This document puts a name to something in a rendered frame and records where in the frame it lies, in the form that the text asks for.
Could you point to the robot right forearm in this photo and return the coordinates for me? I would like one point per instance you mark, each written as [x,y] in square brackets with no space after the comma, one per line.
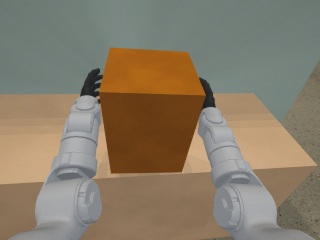
[223,152]

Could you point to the pedestal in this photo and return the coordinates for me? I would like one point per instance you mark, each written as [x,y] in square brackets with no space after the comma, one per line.
[140,206]

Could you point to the carton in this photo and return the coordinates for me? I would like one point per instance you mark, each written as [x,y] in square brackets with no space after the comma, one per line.
[151,101]

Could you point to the left robot upper arm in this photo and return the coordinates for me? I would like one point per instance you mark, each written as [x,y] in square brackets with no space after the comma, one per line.
[64,210]

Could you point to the left robot hand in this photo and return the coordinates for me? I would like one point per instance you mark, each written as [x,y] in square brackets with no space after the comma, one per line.
[90,86]

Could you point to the robot left forearm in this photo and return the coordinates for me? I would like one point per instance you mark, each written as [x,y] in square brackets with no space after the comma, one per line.
[77,153]

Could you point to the right robot upper arm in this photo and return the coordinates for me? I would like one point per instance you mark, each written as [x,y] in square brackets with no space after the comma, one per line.
[248,212]

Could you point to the right robot hand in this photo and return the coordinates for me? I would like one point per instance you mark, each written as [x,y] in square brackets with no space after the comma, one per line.
[209,99]

